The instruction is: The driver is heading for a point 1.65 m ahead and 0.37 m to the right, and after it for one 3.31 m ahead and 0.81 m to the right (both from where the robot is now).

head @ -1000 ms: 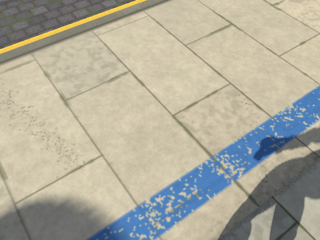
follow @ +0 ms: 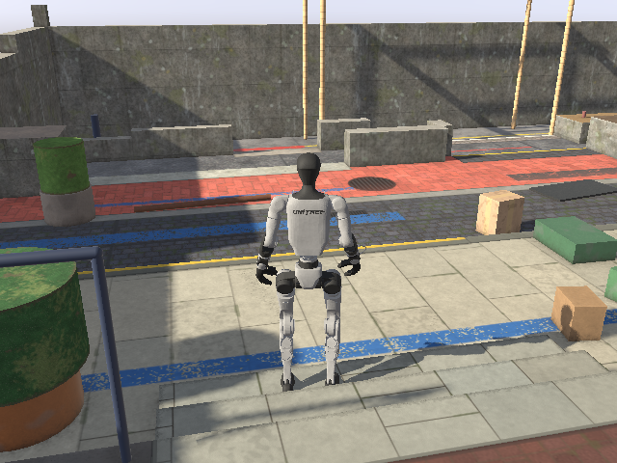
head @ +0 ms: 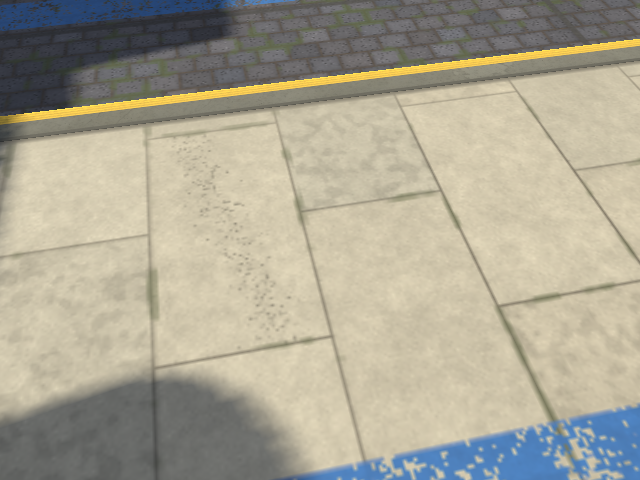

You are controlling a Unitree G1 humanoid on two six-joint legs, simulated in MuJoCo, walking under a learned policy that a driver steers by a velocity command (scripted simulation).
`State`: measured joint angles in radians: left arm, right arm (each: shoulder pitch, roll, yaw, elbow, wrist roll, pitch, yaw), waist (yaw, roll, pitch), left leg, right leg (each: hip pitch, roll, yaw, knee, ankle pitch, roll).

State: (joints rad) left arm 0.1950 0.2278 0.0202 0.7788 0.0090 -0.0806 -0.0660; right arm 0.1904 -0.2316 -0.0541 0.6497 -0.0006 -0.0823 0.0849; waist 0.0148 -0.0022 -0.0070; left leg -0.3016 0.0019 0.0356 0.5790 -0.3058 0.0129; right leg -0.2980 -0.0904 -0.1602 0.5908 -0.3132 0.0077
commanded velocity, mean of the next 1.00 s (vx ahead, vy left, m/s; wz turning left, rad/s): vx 0.22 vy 0.00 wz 0.01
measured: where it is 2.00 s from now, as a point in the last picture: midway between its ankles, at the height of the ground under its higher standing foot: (337, 390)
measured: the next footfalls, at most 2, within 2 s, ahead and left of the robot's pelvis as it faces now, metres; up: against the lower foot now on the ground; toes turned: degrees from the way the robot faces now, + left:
left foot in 1.00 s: +0.47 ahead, +0.14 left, -0.10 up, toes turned +0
right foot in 1.50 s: +0.73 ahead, -0.10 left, -0.10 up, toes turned -3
